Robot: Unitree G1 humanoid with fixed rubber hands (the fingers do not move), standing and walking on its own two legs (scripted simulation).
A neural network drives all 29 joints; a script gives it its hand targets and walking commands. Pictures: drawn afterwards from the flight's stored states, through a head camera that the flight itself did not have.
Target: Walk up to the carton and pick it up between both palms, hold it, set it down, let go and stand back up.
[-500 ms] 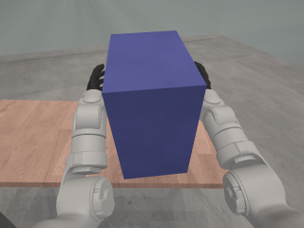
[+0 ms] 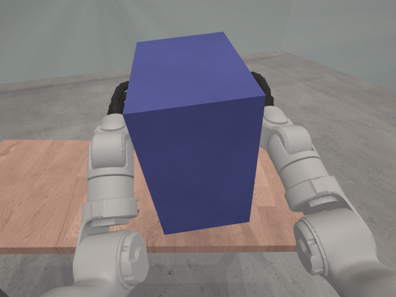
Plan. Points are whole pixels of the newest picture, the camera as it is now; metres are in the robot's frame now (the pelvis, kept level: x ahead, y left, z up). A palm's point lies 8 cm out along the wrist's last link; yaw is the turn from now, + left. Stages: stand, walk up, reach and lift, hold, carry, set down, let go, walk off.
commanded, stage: reach and lift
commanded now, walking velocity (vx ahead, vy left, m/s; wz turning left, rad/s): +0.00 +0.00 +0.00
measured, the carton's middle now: (193, 133) +0.39 -0.01 +0.21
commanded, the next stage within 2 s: hold in 0.56 s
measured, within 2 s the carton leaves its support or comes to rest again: neither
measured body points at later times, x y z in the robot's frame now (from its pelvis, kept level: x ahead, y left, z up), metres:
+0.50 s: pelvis +0.00 +0.00 +0.00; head -0.07 +0.02 +0.44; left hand +0.40 +0.13 +0.27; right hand +0.39 -0.14 +0.29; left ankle +0.02 +0.13 -0.75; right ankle +0.00 -0.13 -0.75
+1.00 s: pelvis +0.00 -0.01 +0.00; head -0.09 +0.01 +0.44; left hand +0.39 +0.14 +0.29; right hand +0.39 -0.14 +0.32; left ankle +0.02 +0.13 -0.75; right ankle +0.00 -0.13 -0.75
